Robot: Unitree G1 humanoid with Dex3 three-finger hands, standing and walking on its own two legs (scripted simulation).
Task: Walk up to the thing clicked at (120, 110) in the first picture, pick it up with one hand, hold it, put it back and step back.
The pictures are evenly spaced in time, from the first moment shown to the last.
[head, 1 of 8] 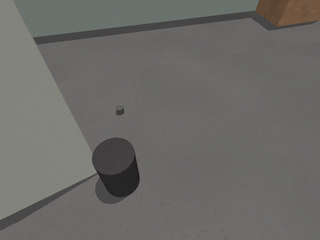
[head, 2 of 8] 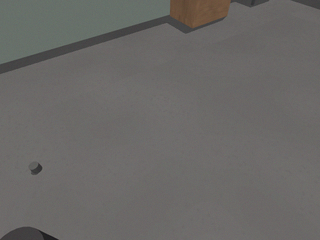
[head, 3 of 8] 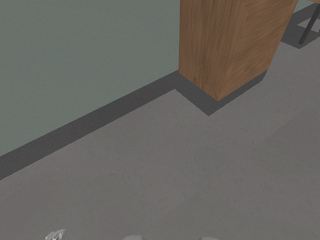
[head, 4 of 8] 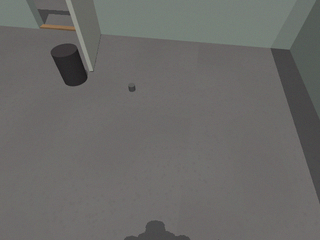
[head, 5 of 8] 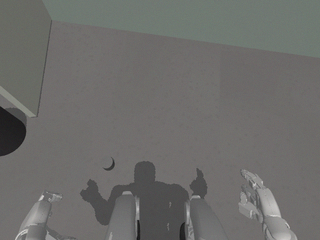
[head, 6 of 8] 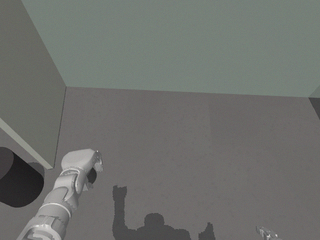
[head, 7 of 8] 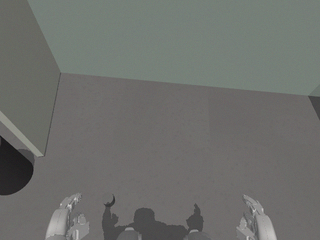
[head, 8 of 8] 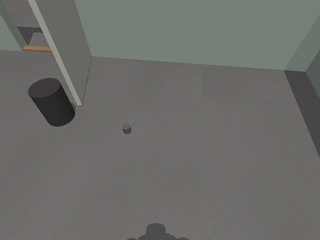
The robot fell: no
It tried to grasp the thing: yes
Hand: left
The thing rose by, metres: 0.70
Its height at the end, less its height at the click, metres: +0.00
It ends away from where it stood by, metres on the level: 0.01
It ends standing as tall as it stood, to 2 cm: yes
